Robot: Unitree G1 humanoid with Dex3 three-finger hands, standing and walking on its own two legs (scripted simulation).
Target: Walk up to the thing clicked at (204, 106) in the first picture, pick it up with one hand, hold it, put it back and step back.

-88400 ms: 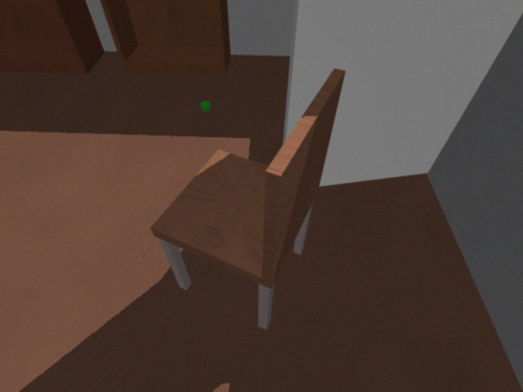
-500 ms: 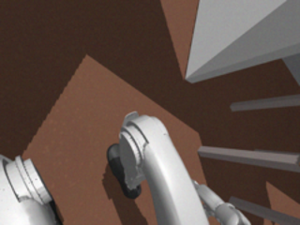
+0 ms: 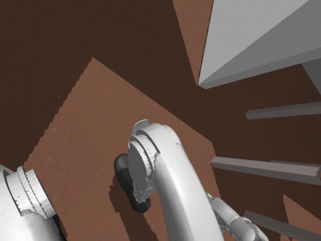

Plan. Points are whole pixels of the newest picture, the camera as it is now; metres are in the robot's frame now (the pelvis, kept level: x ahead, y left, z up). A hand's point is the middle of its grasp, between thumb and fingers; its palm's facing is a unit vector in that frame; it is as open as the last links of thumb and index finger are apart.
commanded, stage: rest palm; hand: left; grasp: from above
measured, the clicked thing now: out of the picture +0.47 +0.42 -0.29
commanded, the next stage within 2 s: close in 0.48 s
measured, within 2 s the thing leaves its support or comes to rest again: neither
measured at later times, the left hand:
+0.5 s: hand out of the picture +0.44 +0.39 -0.25, palm faces -0.43 -0.18 -0.88, open 13.6 cm
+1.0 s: hand out of the picture +0.43 +0.40 -0.25, palm faces -0.43 -0.18 -0.88, open 12.7 cm
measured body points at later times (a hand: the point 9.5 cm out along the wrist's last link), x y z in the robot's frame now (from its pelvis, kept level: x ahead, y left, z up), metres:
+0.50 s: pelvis +0.00 +0.00 +0.00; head +0.28 +0.15 +0.31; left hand +0.46 +0.40 -0.20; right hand +0.08 -0.25 -0.05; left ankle +0.06 +0.13 -0.27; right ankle +0.12 -0.12 -0.27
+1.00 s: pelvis +0.00 +0.00 +0.00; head +0.28 +0.16 +0.31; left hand +0.45 +0.40 -0.20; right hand +0.09 -0.25 -0.05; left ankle +0.06 +0.13 -0.27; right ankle +0.12 -0.12 -0.27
